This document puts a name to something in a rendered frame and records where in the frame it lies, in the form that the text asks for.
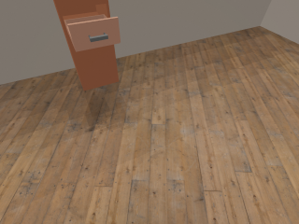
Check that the drawer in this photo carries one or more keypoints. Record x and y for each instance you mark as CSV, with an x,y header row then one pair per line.
x,y
79,30

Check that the handle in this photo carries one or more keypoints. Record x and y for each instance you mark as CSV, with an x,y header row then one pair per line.
x,y
98,37

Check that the cabinet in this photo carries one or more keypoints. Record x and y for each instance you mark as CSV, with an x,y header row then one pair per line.
x,y
95,67

